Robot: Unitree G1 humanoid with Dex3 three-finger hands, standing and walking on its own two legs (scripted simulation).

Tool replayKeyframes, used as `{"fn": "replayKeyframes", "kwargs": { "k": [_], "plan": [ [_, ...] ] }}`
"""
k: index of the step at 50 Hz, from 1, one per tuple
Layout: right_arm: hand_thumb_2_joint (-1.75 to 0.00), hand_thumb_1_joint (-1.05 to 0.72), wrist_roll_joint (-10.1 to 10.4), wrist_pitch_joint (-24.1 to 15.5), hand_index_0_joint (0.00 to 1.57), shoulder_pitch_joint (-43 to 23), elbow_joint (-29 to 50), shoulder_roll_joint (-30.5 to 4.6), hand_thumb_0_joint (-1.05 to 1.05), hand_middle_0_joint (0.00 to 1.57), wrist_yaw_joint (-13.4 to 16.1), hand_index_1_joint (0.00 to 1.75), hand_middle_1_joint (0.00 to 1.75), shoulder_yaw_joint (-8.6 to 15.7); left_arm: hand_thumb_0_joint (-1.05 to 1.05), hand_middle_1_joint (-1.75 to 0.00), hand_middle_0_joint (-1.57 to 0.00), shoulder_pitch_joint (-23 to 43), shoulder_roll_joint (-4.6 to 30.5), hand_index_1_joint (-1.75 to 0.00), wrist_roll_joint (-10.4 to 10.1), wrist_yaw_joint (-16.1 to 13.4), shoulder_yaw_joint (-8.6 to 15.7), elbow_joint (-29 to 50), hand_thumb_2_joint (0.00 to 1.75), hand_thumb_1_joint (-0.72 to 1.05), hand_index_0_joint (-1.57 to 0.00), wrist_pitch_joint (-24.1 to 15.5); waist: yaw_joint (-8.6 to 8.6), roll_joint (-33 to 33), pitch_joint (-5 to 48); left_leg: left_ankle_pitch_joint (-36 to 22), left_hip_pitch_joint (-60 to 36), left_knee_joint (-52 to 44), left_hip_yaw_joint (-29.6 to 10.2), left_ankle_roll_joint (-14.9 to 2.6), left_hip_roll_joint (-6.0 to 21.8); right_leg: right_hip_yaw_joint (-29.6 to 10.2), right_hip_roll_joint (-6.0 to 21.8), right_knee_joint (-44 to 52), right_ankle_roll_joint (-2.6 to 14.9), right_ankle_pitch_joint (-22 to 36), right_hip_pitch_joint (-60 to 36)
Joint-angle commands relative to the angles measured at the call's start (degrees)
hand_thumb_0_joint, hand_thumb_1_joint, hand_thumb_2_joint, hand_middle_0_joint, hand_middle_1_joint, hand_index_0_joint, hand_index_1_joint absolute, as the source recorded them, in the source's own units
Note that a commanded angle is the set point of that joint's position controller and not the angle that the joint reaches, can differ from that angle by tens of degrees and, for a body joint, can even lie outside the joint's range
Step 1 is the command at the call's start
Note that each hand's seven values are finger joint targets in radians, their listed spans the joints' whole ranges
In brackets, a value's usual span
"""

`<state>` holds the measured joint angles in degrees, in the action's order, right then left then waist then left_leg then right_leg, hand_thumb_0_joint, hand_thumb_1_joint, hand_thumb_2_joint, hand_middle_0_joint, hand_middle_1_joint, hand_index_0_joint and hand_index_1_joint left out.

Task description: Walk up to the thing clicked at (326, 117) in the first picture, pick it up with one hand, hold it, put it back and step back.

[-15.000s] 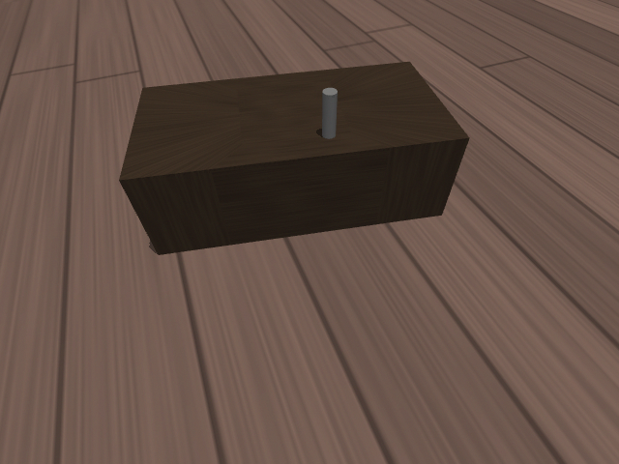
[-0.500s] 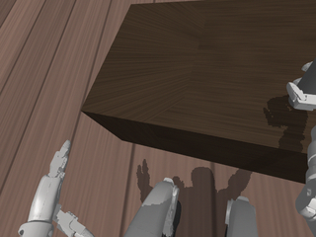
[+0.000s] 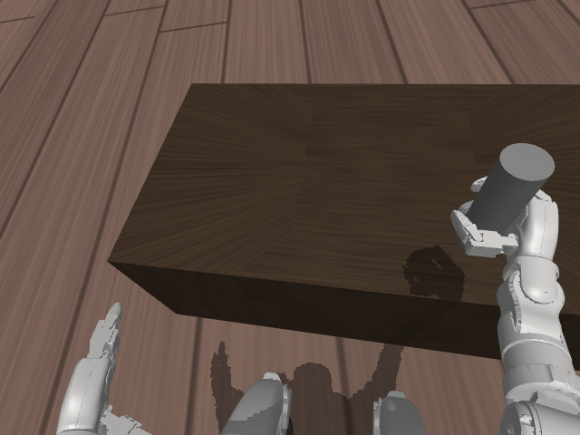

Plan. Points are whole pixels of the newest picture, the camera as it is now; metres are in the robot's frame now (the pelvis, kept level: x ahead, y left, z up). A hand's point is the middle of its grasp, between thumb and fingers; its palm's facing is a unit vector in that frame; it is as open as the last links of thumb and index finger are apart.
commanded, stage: lift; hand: right
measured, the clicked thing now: (496, 206) +0.42 -0.20 +0.05
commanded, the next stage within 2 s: hold in 0.92 s
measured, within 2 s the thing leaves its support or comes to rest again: neither
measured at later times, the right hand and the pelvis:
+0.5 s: hand (486, 218) +0.39 -0.18 +0.07, palm faces +0.18 +0.98 +0.02, open 7.6 cm; pelvis +0.01 +0.00 +0.03, yaw -1 degrees
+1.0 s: hand (497, 223) +0.36 -0.18 +0.10, palm faces +0.18 +0.98 +0.02, open 7.6 cm; pelvis +0.02 +0.00 +0.05, yaw -1 degrees
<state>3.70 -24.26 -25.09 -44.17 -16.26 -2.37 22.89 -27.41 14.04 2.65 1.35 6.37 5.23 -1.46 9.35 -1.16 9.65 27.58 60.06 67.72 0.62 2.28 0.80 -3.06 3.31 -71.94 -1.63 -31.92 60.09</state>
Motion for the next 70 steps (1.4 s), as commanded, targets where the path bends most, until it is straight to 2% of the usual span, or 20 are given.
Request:
{"fn": "replayKeyframes", "kwargs": {
  "k": [1,3,13,17,19,23,25,29,32,36,38,41,44,45,46,56,61,64,65,70],
  "plan": [
    [-1.36,-0.43,0.9,-2.9,1.43,-17.1,15.6,-7.9,0.00,1.40,-0.1,1.49,1.49,-1.4,0.00,-0.04,-0.04,-1.0,8.3,-0.04,-0.7,-1.2,6.2,8.5,0.05,-0.56,-0.04,-3.0,-0.48,6.4,19.3,-12.0,-14.7,-9.9,1.5,-2.70,-2.0,2.1,-2.3,13.6,1.87,12.7,-15.8],
    [-1.36,-0.41,1.4,-3.0,1.44,-18.5,20.7,-8.8,0.00,1.41,0.3,1.51,1.51,-1.2,0.00,-0.04,-0.04,-0.8,8.8,-0.04,-0.8,-1.4,6.4,7.4,0.05,-0.55,-0.04,-2.9,-1.41,6.7,20.0,-11.3,-15.9,-10.7,1.3,-2.70,-2.0,2.3,-2.4,14.8,1.76,11.8,-17.3],
    [-1.36,-0.36,2.4,-1.0,1.43,-9.0,21.7,-2.7,0.00,1.40,0.9,1.51,1.51,-4.8,0.00,-0.04,-0.04,-0.5,7.2,-0.04,-1.7,-2.2,5.2,3.0,0.05,-0.55,-0.03,-2.2,-2.88,2.5,17.2,-16.0,-20.7,-13.2,1.5,-2.19,-1.6,2.7,-2.7,17.5,1.89,17.0,-20.7],
    [-1.36,-0.39,2.5,-0.5,1.43,-9.1,24.9,-4.2,0.00,1.40,1.3,1.50,1.50,-4.4,0.00,-0.04,-0.04,2.2,8.1,-0.04,-2.0,-2.6,6.2,4.2,0.05,-0.55,-0.04,-2.3,-3.47,1.8,16.0,-14.0,-22.8,-15.7,0.3,-1.93,-1.0,3.3,-2.7,18.6,2.18,14.1,-20.7],
    [-1.35,-0.38,2.8,-0.2,1.43,-6.2,23.7,-1.3,0.00,1.40,1.1,1.50,1.50,-6.3,0.00,-0.04,-0.04,0.3,5.7,-0.04,-2.1,-2.2,3.7,1.6,0.04,-0.55,-0.03,-2.1,-4.22,2.2,13.3,-14.8,-22.7,-15.7,0.8,-2.04,-1.1,3.5,-2.9,19.6,1.92,15.2,-21.0],
    [-1.35,-0.37,2.8,0.4,1.43,-5.5,27.6,-2.0,0.00,1.40,1.0,1.50,1.50,-6.2,0.00,-0.04,-0.04,-1.3,6.5,-0.04,-2.1,-2.5,4.8,1.8,0.04,-0.55,-0.03,-1.6,-3.57,2.5,16.5,-18.5,-24.4,-15.9,1.0,-1.97,-1.2,3.4,-2.8,19.9,1.86,19.3,-24.6],
    [-1.35,-0.38,3.1,0.6,1.43,-4.9,28.6,-2.3,0.00,1.39,1.4,1.50,1.50,-5.5,0.00,-0.04,-0.04,-0.7,4.7,-0.04,-2.2,-2.3,3.2,0.7,0.04,-0.55,-0.04,-1.5,-5.32,2.7,14.7,-18.7,-25.4,-16.5,0.6,-1.86,-0.8,4.0,-3.2,19.9,1.95,19.2,-23.7],
    [-1.35,-0.40,3.2,0.5,1.43,-5.2,30.3,-2.0,0.00,1.40,2.0,1.50,1.50,-6.2,0.00,-0.04,-0.04,3.1,8.5,-0.04,-2.4,-3.0,6.8,1.7,0.05,-0.55,-0.03,-1.6,-4.29,1.9,13.9,-16.8,-24.7,-17.1,0.9,-1.98,-0.9,3.4,-2.7,21.4,1.96,17.5,-25.0],
    [-1.34,-0.39,3.0,0.6,1.42,-3.4,30.7,0.1,0.00,1.39,1.8,1.48,1.48,-8.8,0.00,-0.04,-0.04,0.8,5.7,-0.04,-2.7,-2.8,4.2,0.5,0.05,-0.55,-0.03,-1.4,-4.78,3.1,15.1,-17.6,-25.8,-17.1,1.3,-2.12,-1.0,3.1,-2.4,22.4,1.46,19.4,-27.7],
    [-1.35,-0.37,3.2,1.7,1.42,0.0,29.9,0.1,0.00,1.39,1.6,1.50,1.50,-8.1,0.00,-0.04,-0.04,0.2,5.1,-0.04,-2.6,-2.7,3.5,-0.6,0.04,-0.55,-0.04,-0.8,-5.31,2.2,13.2,-19.5,-27.1,-17.7,1.3,-1.91,-0.8,3.5,-2.7,22.6,1.53,21.2,-26.6],
    [-1.36,-0.38,3.5,1.7,1.43,-1.2,30.7,-1.0,0.00,1.40,1.7,1.50,1.50,-6.9,0.00,-0.04,-0.04,2.0,7.0,-0.04,-2.8,-2.9,5.7,-0.6,0.05,-0.55,-0.03,-0.8,-4.97,2.2,13.8,-18.8,-26.6,-17.8,1.4,-1.92,-0.8,3.1,-2.4,23.2,1.51,20.9,-27.7],
    [-1.36,-0.39,3.4,1.8,1.43,-1.6,32.8,-0.6,0.00,1.40,1.6,1.51,1.51,-8.0,0.00,-0.04,-0.04,2.6,6.0,-0.04,-2.8,-2.9,4.5,-0.8,0.05,-0.55,-0.04,-0.8,-5.95,2.7,12.3,-18.1,-26.8,-18.4,1.2,-2.00,-0.7,3.4,-2.5,23.9,1.52,20.2,-27.7],
    [-1.34,-0.41,3.4,1.9,1.41,-0.9,31.8,0.5,0.00,1.38,1.7,1.48,1.48,-9.1,0.00,-0.04,-0.04,2.7,6.4,-0.05,-2.9,-3.1,5.0,0.0,0.05,-0.55,-0.04,-0.8,-4.81,1.5,12.4,-18.0,-27.9,-19.1,1.4,-1.92,-0.8,3.2,-2.4,24.6,1.56,20.1,-28.5],
    [-1.34,-0.40,3.4,2.1,1.41,-1.1,32.7,-0.3,0.00,1.38,1.7,1.48,1.48,-8.4,0.00,-0.05,-0.04,1.8,4.6,-0.05,-2.9,-2.8,3.1,-2.2,0.04,-0.54,-0.04,-0.7,-6.49,2.7,10.9,-16.9,-27.7,-19.6,1.2,-1.93,-0.7,3.6,-2.6,24.8,1.58,18.7,-28.0],
    [-1.35,-0.42,3.3,2.3,1.42,-0.2,31.2,0.1,0.00,1.39,1.5,1.48,1.48,-8.7,0.00,-0.05,-0.04,1.6,5.2,-0.05,-3.1,-3.0,4.5,-2.3,0.04,-0.55,-0.04,-0.6,-5.25,1.9,9.9,-16.4,-27.0,-19.8,1.1,-1.85,-0.7,3.7,-2.6,24.9,1.75,17.7,-27.7],
    [-1.34,-0.38,4.3,3.0,1.41,0.6,36.6,0.2,0.00,1.37,1.7,1.48,1.48,-9.1,0.00,-0.05,-0.04,4.4,7.3,-0.05,-3.3,-3.4,6.3,-3.6,0.04,-0.54,-0.04,-1.2,-5.91,1.4,11.4,-15.6,-28.4,-21.1,1.3,-1.84,-0.6,3.4,-2.5,26.4,1.74,16.8,-29.5],
    [-1.34,-0.37,4.4,3.2,1.40,2.1,35.5,1.3,0.00,1.36,2.1,1.47,1.47,-10.4,0.00,-0.05,-0.04,5.1,5.0,-0.05,-3.4,-3.6,4.2,-6.2,0.04,-0.54,-0.04,-1.4,-6.64,0.5,8.5,-14.7,-29.3,-22.2,1.1,-1.65,-0.4,3.9,-2.8,26.8,1.94,15.7,-28.9],
    [-1.35,-0.36,4.5,3.2,1.40,2.5,37.8,-0.6,0.00,1.36,2.2,1.48,1.48,-9.0,0.00,-0.05,-0.04,7.2,6.4,-0.05,-3.5,-3.9,4.9,-3.8,0.04,-0.54,-0.05,-1.6,-7.03,-0.2,11.3,-16.0,-31.3,-22.7,0.9,-1.55,-0.4,3.9,-2.8,26.9,1.97,17.2,-30.2],
    [-1.36,-0.38,4.4,3.3,1.41,1.3,38.9,0.7,0.00,1.37,2.2,1.49,1.49,-10.6,0.00,-0.05,-0.04,6.9,5.9,-0.05,-3.4,-3.9,4.0,-3.6,0.04,-0.53,-0.05,-1.6,-6.64,0.5,12.1,-16.6,-31.7,-22.4,1.1,-1.64,-0.5,3.7,-2.7,27.5,1.79,17.7,-31.3],
    [-1.37,-0.39,4.4,4.1,1.41,1.3,36.6,0.3,0.00,1.38,2.3,1.49,1.49,-10.1,0.00,-0.05,-0.04,5.1,5.9,-0.05,-3.6,-4.0,4.4,-7.0,0.04,-0.53,-0.05,-1.3,-6.29,1.0,8.4,-16.1,-30.4,-23.1,1.1,-1.66,-0.4,3.8,-2.7,28.4,1.77,17.3,-30.6]
  ]
}}
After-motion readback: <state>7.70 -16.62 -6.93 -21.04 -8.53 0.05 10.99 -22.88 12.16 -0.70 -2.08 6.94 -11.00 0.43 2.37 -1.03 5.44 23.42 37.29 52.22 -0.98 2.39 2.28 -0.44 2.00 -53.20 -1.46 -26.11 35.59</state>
